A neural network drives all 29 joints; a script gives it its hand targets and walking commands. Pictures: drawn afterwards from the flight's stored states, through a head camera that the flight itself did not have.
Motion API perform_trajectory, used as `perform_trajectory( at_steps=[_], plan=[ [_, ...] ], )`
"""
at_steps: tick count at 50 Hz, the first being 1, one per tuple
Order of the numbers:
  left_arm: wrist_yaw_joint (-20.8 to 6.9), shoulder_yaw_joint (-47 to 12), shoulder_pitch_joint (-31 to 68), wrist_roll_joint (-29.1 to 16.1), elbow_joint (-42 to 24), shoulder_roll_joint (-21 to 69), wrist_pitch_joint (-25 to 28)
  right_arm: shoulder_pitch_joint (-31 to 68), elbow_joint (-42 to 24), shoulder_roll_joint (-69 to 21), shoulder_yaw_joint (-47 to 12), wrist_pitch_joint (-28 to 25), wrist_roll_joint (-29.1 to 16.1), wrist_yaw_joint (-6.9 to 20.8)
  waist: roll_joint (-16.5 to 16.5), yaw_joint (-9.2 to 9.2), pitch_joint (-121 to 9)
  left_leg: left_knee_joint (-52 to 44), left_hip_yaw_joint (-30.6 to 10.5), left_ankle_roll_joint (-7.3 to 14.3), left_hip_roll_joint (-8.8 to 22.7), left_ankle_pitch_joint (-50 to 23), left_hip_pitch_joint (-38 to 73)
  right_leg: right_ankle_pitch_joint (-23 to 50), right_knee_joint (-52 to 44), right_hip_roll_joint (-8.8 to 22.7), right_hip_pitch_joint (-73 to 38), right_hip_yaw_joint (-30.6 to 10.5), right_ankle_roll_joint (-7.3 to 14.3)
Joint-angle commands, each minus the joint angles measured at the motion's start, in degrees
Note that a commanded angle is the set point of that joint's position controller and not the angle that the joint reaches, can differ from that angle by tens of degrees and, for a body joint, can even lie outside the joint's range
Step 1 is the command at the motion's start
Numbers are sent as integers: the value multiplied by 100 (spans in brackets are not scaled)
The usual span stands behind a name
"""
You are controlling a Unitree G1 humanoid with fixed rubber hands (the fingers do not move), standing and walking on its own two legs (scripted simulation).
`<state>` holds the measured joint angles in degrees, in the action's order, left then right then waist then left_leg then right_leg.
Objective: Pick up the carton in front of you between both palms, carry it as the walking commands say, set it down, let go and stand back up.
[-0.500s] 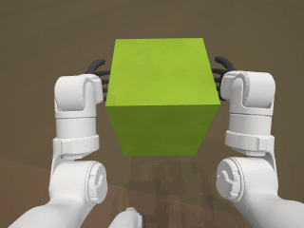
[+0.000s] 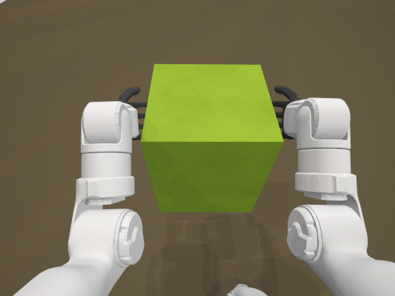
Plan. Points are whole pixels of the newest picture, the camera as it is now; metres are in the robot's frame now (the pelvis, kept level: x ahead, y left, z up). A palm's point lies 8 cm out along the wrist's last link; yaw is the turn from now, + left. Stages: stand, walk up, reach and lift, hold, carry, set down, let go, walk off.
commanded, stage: carry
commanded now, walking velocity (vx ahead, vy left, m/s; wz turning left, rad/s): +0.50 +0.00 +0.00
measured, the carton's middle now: (206, 143) +0.40 +0.00 +0.09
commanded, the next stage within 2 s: none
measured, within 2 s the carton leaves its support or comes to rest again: neither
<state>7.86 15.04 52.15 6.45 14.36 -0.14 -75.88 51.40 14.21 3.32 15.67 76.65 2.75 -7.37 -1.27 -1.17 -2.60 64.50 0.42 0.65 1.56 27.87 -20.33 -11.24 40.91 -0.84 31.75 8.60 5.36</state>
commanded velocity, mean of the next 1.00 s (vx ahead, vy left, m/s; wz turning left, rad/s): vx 0.50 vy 0.00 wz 0.00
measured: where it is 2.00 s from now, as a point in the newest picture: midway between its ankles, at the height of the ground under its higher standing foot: (199, 166)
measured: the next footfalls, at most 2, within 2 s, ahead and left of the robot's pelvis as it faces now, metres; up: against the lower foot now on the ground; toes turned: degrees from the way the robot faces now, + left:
left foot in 0.32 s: +0.36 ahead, +0.11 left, +0.00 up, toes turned +5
right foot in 0.78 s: +0.64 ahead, -0.09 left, +0.00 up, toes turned -8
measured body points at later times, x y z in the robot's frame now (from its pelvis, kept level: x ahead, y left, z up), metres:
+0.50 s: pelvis +0.29 +0.04 +0.03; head +0.32 +0.05 +0.48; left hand +0.69 +0.18 +0.16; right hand +0.67 -0.13 +0.16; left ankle +0.32 +0.11 -0.70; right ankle +0.24 -0.08 -0.62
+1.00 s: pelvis +0.60 -0.01 +0.04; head +0.62 -0.02 +0.49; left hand +0.89 +0.15 +0.11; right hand +0.90 -0.15 +0.10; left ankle +0.59 +0.12 -0.64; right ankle +0.60 -0.08 -0.70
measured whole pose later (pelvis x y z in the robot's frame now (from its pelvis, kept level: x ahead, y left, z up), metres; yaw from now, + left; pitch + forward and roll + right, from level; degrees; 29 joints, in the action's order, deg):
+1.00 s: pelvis +0.60 -0.01 +0.04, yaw +2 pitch +5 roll +1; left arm 5.6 10.5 15.7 7.2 -12.3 9.0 -68.0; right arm 16.3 -10.7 -8.7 9.7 69.2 7.8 -5.7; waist 0.2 -1.1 -2.9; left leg 53.3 3.9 -1.4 3.1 20.0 -30.7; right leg -9.9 19.9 0.7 15.4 10.2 4.5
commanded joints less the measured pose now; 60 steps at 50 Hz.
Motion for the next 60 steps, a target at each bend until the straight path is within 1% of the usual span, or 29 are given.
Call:
perform_trajectory(
  at_steps=[1,3,7,9,13,15,16,17,18,19,20,21,22,24,30,35,37,38,39,40,41,42,43,44,45,47,52,58,60],
  plan=[
    [-1331,-3035,4598,-2932,-941,6340,77,4639,-657,-6558,-2845,-123,-2394,1309,278,-400,-2841,1753,-316,200,-47,-92,-2720,1859,-1306,1847,-4179,-3406,1165],
    [-1368,-3282,5117,-3348,-1464,6584,85,4527,-909,-6428,-2774,-121,-2243,1141,478,-245,-2868,1049,-337,204,92,-316,-2581,1137,-1435,1603,-3855,-2846,811],
    [-1411,-3323,5240,-3606,-1776,6517,20,4317,-1223,-6038,-2721,-89,-1919,875,662,-299,-2821,-553,54,139,67,-378,-2337,1508,-1655,1612,-3652,-2243,883],
    [-1407,-3285,4964,-3534,-1646,6381,-25,4158,-1158,-5879,-2731,-41,-1799,823,844,-348,-2746,-1465,209,134,45,-1061,-1898,1866,-1649,1493,-3484,-1790,753],
    [-1444,-3195,4502,-3216,-1028,6252,-59,3904,-729,-5800,-2809,36,-1706,896,1001,-314,-2513,-3052,760,137,-314,-2011,-838,2591,-1368,1201,-3249,-1023,356],
    [-1465,-3138,4347,-3091,-690,6239,-61,3854,-431,-5910,-2803,49,-1782,1007,765,6,-2705,-4031,1071,287,-506,-2533,470,3380,-468,982,-3014,-505,40],
    [-1473,-3085,4264,-3035,-515,6203,-54,3754,-260,-5933,-2765,46,-1850,1067,593,198,-2953,-3974,852,406,-230,-2583,1638,2896,172,826,-2376,-332,-173],
    [-1475,-3008,4190,-2969,-349,6121,-53,3679,-113,-5958,-2695,38,-1916,1126,-46,400,-3349,-3793,-654,534,963,-2501,2765,895,1252,702,-1460,-310,-354],
    [-1484,-2879,4209,-2934,-181,6309,-51,3781,46,-5834,-2617,-17,-1851,1146,-1444,390,-3453,-4038,-3082,1388,2122,-2971,4002,-1585,2506,-155,549,-422,-545],
    [-1480,-2851,4313,-2862,-159,6239,-39,3787,61,-6046,-2586,-60,-1911,1198,-1474,489,-3228,-4081,-3365,1593,2065,-3222,4112,-2062,3224,-111,1307,-767,-470],
    [-1470,-2822,4305,-2818,-127,6367,-8,3902,-91,-6161,-2588,-107,-1985,1258,-1126,507,-3084,-3983,-2983,1524,1894,-3270,3991,-1879,3471,40,1640,-897,-369],
    [-1449,-2792,4205,-2774,-121,6439,44,4049,-231,-6438,-2667,-149,-2146,1323,-504,511,-2893,-4030,-2501,1321,1718,-3426,3628,-1526,3278,207,1633,-960,-369],
    [-1422,-2788,4126,-2756,-169,6555,98,4272,-462,-6668,-2797,-211,-2330,1376,-308,479,-2769,-4162,-2128,1146,1627,-3557,3313,-1208,2909,337,1513,-986,-406],
    [-1335,-2769,3999,-2663,-349,6676,206,4608,-855,-7014,-3003,-328,-2625,1435,-433,400,-2758,-4340,-1644,946,1469,-3637,3047,-912,2332,369,1194,-917,-487],
    [-1127,-3030,3069,-2342,-606,6736,433,4022,-1155,-7293,-3368,-549,-2755,1509,-657,442,-2600,-4544,-744,957,1255,-4250,3211,-153,588,368,1077,-465,-559],
    [-1261,-3476,2265,-2293,-908,6863,529,2994,-1368,-7279,-3650,-671,-2443,1553,-754,408,-2228,-4407,118,585,951,-5225,3058,1042,-1179,76,76,71,-500],
    [-1361,-3649,1920,-2349,-1094,6910,528,2412,-1546,-7204,-3747,-670,-2271,1543,-850,331,-2328,-3865,408,368,881,-5917,2955,1330,-1834,-96,-891,307,-435],
    [-1415,-3700,1645,-2345,-1130,6940,535,2093,-1607,-7173,-3809,-660,-2206,1544,-705,227,-2534,-3217,689,200,763,-5905,2600,1540,-2179,-163,-1905,471,-386],
    [-1471,-3735,1319,-2328,-1180,6930,544,1816,-1682,-7109,-3901,-655,-2151,1558,-486,120,-2786,-2490,745,36,680,-5032,1777,1341,-2046,187,-3143,154,-309],
    [-1519,-3733,936,-2282,-1249,6901,545,1664,-1811,-7058,-4020,-649,-2130,1594,237,-29,-3169,-1408,734,-92,505,-3053,792,1763,-1634,1398,-4266,-1318,-150],
    [-1535,-3765,797,-2124,-1243,6752,593,1476,-1825,-7302,-4093,-610,-2143,1634,1816,-2,-3489,-185,417,-232,-190,-341,-1301,1786,-1739,2427,-5772,-3387,790],
    [-1570,-3892,462,-2167,-1391,6847,616,1360,-2021,-7204,-4214,-646,-2130,1656,1657,-35,-3268,577,23,-180,-168,158,-2051,1462,-2037,2465,-5768,-3656,904],
    [-1606,-4043,458,-2219,-1751,6945,658,1314,-2255,-7247,-4354,-696,-2139,1665,1281,-49,-2995,653,-86,-101,27,-18,-2276,1743,-2062,2241,-5452,-3190,773],
    [-1637,-4204,503,-2289,-2127,7018,692,1199,-2470,-7312,-4470,-751,-2170,1665,643,-42,-2828,398,-120,-101,190,-379,-2227,2006,-2142,2139,-5070,-2771,611],
    [-1660,-4383,526,-2380,-2502,7073,723,1009,-2669,-7334,-4552,-804,-2185,1651,402,-5,-2625,-53,-106,-133,338,-616,-2097,2137,-2300,2057,-4625,-2372,475],
    [-1703,-4669,281,-2489,-3006,7039,766,524,-3011,-7287,-4727,-894,-2113,1593,582,29,-2633,-828,72,-195,322,-777,-1654,1952,-2529,1888,-4204,-1859,339],
    [-1865,-4876,-1252,-2466,-3430,6614,759,-843,-3715,-6896,-5025,-953,-1770,1460,885,27,-2247,-2284,514,-260,293,-1470,-1471,1844,-2753,1594,-3884,-1028,337],
    [-1839,-4765,-1704,-2347,-3440,5808,469,-1239,-3774,-6164,-4980,-575,-1883,1567,936,-8,-1352,-3441,946,-126,169,-2423,-1161,1905,-2784,1432,-3582,-536,129],
    [-1809,-4703,-1716,-2274,-3276,5630,369,-1195,-3610,-5975,-4907,-451,-1909,1606,916,-18,-1087,-3749,1121,-53,84,-2534,-814,2478,-2375,1391,-3455,-333,-17]
  ],
)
